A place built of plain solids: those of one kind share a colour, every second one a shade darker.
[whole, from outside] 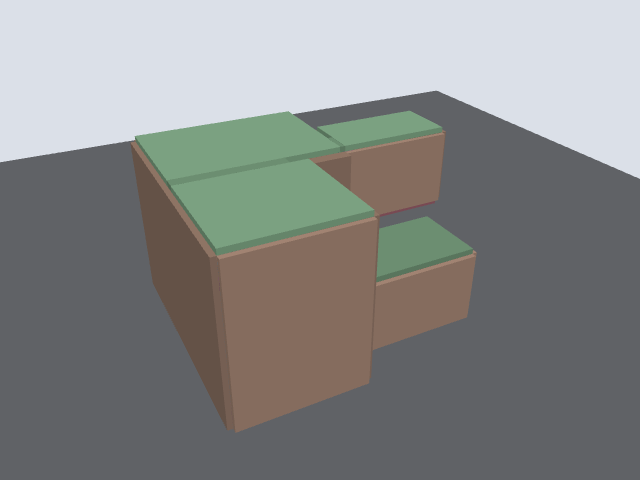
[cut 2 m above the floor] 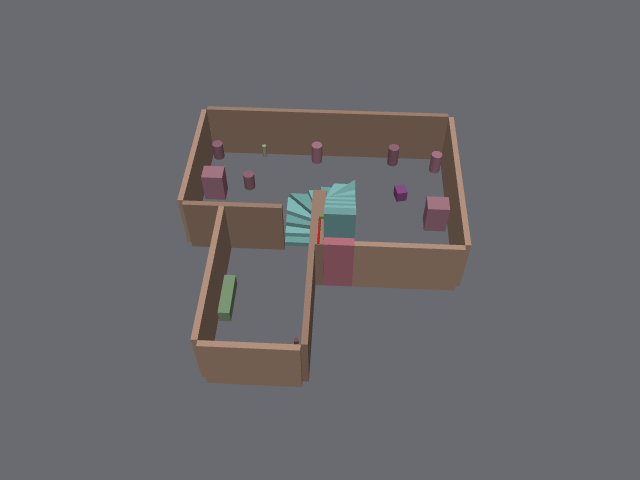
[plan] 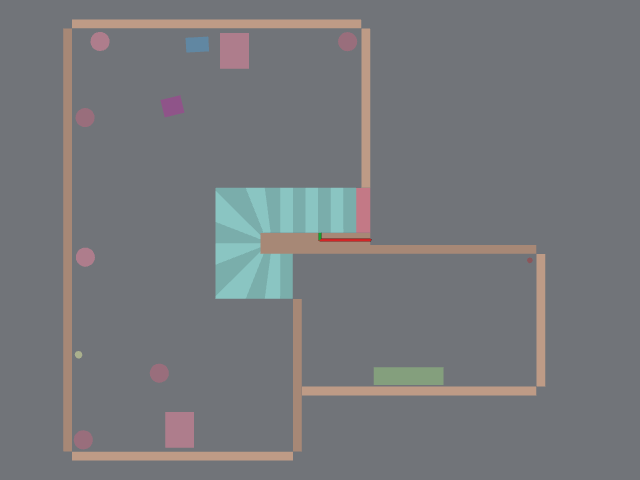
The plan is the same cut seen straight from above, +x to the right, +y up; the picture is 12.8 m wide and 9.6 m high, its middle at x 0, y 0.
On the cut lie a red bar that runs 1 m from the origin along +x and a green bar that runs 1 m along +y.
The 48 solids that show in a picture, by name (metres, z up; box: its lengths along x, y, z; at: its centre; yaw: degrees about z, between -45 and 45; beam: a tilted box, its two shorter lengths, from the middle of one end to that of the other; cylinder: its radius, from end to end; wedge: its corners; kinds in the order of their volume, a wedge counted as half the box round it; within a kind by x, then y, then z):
{
 "wall_1": {"box": [0.18, 8.46, 5.84], "at": [-5.05, 0.0, 2.87]},
 "wall_2": {"box": [4.42, 0.18, 5.84], "at": [-2.75, -4.32, 2.87]},
 "wall_3": {"box": [5.79, 0.18, 5.84], "at": [-2.07, 4.32, 2.87]},
 "wall_4": {"box": [0.18, 3.06, 5.84], "at": [-0.45, -2.7, 2.87]},
 "wall_5": {"box": [2.2, 0.42, 6.09], "at": [-0.09, -0.07, 2.74]},
 "wall_6": {"box": [0.18, 3.19, 5.84], "at": [0.92, 2.64, 2.87]},
 "wall_7": {"box": [4.69, 0.18, 2.62], "at": [1.98, -3.02, 1.26]},
 "wall_8": {"box": [4.69, 0.18, 2.62], "at": [1.98, -0.19, 1.26]},
 "wall_9": {"box": [3.95, 0.18, 2.61], "at": [2.98, 0.05, 4.48]},
 "wall_10": {"box": [0.18, 2.65, 2.62], "at": [4.42, -1.6, 1.26]},
 "wall_11": {"box": [0.18, 2.05, 2.61], "at": [5.05, 1.17, 4.48]},
 "roof_1": {"box": [3.77, 0.42, 0.2], "at": [-3.07, -0.07, 5.89]},
 "roof_2": {"box": [4.42, 3.96, 0.2], "at": [-2.75, -2.25, 5.89]},
 "roof_3": {"box": [5.79, 4.09, 0.2], "at": [-2.07, 2.19, 5.89]},
 "roof_4": {"box": [0.18, 0.9, 0.2], "at": [0.92, 0.59, 5.89]},
 "roof_5": {"box": [4.69, 2.65, 0.2], "at": [1.98, -1.6, 2.67]},
 "roof_6": {"box": [3.95, 2.05, 0.2], "at": [2.98, 1.17, 5.89]},
 "tread_1": {"wedge": [[-2.09, -1.18, -0.05], [-2.09, -1.18, 0.7], [-2.09, -1.12, -0.05], [-2.09, -1.12, 0.7], [-1.49, -1.18, -0.05], [-1.49, -1.18, 0.71], [-1.06, -0.1, -0.05], [-1.06, -0.1, 0.71]]},
 "tread_2": {"wedge": [[-2.09, -1.12, -0.05], [-2.09, -1.12, 0.88], [-2.09, -0.49, -0.05], [-2.09, -0.49, 0.88], [-1.19, -0.23, -0.05], [-1.19, -0.23, 0.88], [-1.19, -0.14, -0.05], [-1.19, -0.14, 0.88]]},
 "tread_3": {"wedge": [[-2.09, -0.49, -0.05], [-2.09, -0.49, 1.06], [-2.09, -0.06, -0.05], [-2.09, -0.06, 1.06], [-1.19, -0.15, -0.05], [-1.19, -0.15, 1.06], [-1.19, -0.06, -0.05], [-1.19, -0.06, 1.06]]},
 "tread_4": {"wedge": [[-2.09, -0.07, -0.05], [-2.09, -0.07, 1.24], [-2.09, 0.36, -0.05], [-2.09, 0.36, 1.23], [-1.19, -0.06, -0.05], [-1.19, -0.06, 1.24], [-1.19, 0.02, -0.05], [-1.19, 0.02, 1.24]]},
 "tread_5": {"wedge": [[-2.09, 0.36, -0.05], [-2.09, 0.36, 1.41], [-2.09, 0.99, -0.05], [-2.09, 0.99, 1.41], [-1.19, 0.01, -0.05], [-1.19, 0.01, 1.41], [-1.19, 0.1, -0.05], [-1.19, 0.1, 1.41]]},
 "tread_6": {"wedge": [[-2.09, 0.99, -0.05], [-2.09, 0.99, 1.59], [-2.09, 1.04, -0.05], [-2.09, 1.04, 1.59], [-1.48, 1.04, -0.05], [-1.48, 1.04, 1.59], [-1.05, -0.04, -0.05], [-1.05, -0.04, 1.59]]},
 "tread_7": {"wedge": [[-1.49, -1.18, -0.05], [-1.49, -1.18, 0.53], [-1.13, -0.28, -0.05], [-1.13, -0.28, 0.53], [-1.11, -1.18, -0.05], [-1.11, -1.18, 0.53], [-0.98, -0.28, -0.05], [-0.98, -0.28, 0.53]]},
 "tread_8": {"wedge": [[-1.49, 1.04, -0.05], [-1.49, 1.04, 1.77], [-1.13, 0.14, -0.05], [-1.13, 0.14, 1.77], [-1.1, 1.04, -0.05], [-1.1, 1.04, 1.76], [-0.98, 0.14, -0.05], [-0.98, 0.14, 1.76]]},
 "tread_9": {"wedge": [[-1.11, -1.18, -0.05], [-1.11, -1.18, 0.35], [-0.99, -0.28, -0.05], [-0.99, -0.28, 0.35], [-0.8, -1.18, -0.05], [-0.8, -1.18, 0.35], [-0.8, -0.28, -0.05], [-0.8, -0.28, 0.35]]},
 "tread_10": {"wedge": [[-1.1, 1.04, -0.05], [-1.1, 1.04, 1.94], [-0.99, 0.14, -0.05], [-0.99, 0.14, 1.94], [-0.79, 0.14, -0.05], [-0.79, 0.14, 1.94], [-0.79, 1.04, -0.05], [-0.79, 1.04, 1.94]]},
 "tread_11": {"wedge": [[-0.8, -1.18, -0.05], [-0.8, -1.18, 0.18], [-0.8, -0.28, -0.05], [-0.8, -0.28, 0.18], [-0.55, -0.28, -0.05], [-0.55, -0.28, 0.18], [-0.54, -1.18, -0.05], [-0.54, -1.18, 0.18]]},
 "tread_12": {"wedge": [[-0.8, 1.04, -0.05], [-0.8, 1.04, 2.12], [-0.79, 0.14, -0.05], [-0.79, 0.14, 2.12], [-0.54, 0.14, -0.05], [-0.54, 0.14, 2.12], [-0.54, 1.04, -0.05], [-0.54, 1.04, 2.12]]},
 "tread_13": {"wedge": [[-0.54, 0.14, -0.05], [-0.54, 0.14, 2.3], [-0.54, 1.04, -0.05], [-0.54, 1.04, 2.3], [-0.29, 0.14, -0.05], [-0.29, 0.14, 2.29], [-0.29, 1.04, -0.05], [-0.29, 1.04, 2.3]]},
 "tread_14": {"wedge": [[-0.29, 0.14, -0.05], [-0.29, 0.14, 2.47], [-0.29, 1.04, -0.05], [-0.29, 1.04, 2.47], [-0.04, 0.14, -0.05], [-0.04, 0.14, 2.47], [-0.04, 1.04, -0.05], [-0.04, 1.04, 2.47]]},
 "tread_15": {"wedge": [[-0.04, 0.14, -0.05], [-0.04, 0.14, 2.65], [-0.04, 1.04, -0.05], [-0.04, 1.04, 2.65], [0.22, 0.14, -0.05], [0.22, 0.14, 2.65], [0.22, 1.04, -0.05], [0.22, 1.04, 2.65]]},
 "tread_16": {"wedge": [[0.22, 0.14, -0.05], [0.22, 0.14, 2.83], [0.22, 1.04, -0.05], [0.22, 1.04, 2.83], [0.47, 0.14, -0.05], [0.47, 0.14, 2.83], [0.47, 1.04, -0.05], [0.47, 1.04, 2.83]]},
 "tread_17": {"wedge": [[0.47, 0.14, -0.05], [0.47, 0.14, 3.0], [0.47, 1.04, -0.05], [0.47, 1.04, 3.0], [0.72, 0.14, -0.05], [0.72, 0.14, 3.0], [0.72, 1.04, -0.05], [0.72, 1.04, 3.0]]},
 "floor_1": {"box": [0.29, 0.9, 3.23], "at": [0.86, 0.59, 1.56]},
 "floor_2": {"box": [3.95, 2.05, 0.21], "at": [2.98, 1.17, 3.08]},
 "bin_1": {"cylinder": 0.19, "from": [-4.73, -4.0, 0.0], "to": [-4.73, -4.0, 0.62]},
 "bin_2": {"cylinder": 0.19, "from": [-4.7, 2.45, 0.0], "to": [-4.7, 2.45, 0.75]},
 "bin_3": {"cylinder": 0.19, "from": [-4.69, -0.34, 0.0], "to": [-4.69, -0.34, 0.75]},
 "bin_4": {"cylinder": 0.19, "from": [-4.4, 3.97, 0.0], "to": [-4.4, 3.97, 0.75]},
 "bin_5": {"cylinder": 0.19, "from": [-3.21, -2.66, 0.0], "to": [-3.21, -2.66, 0.62]},
 "bin_6": {"box": [0.58, 0.72, 1.11], "at": [-2.81, -3.8, 0.51]},
 "bin_7": {"box": [0.58, 0.72, 1.11], "at": [-1.71, 3.78, 0.51]},
 "bin_8": {"cylinder": 0.19, "from": [0.55, 3.97, 0.0], "to": [0.55, 3.97, 0.75]},
 "bench_1": {"box": [1.4, 0.36, 0.5], "at": [1.77, -2.72, 0.2]},
 "carton_1": {"box": [0.41, 0.36, 0.45], "at": [-2.95, 2.67, 0.18], "yaw": 13.7},
 "bucket_1": {"box": [0.46, 0.3, 0.39], "at": [-2.45, 3.91, 0.14], "yaw": 3.0},
 "extinguisher_1": {"cylinder": 0.07, "from": [-4.83, -2.29, 0.0], "to": [-4.83, -2.29, 0.52]}
}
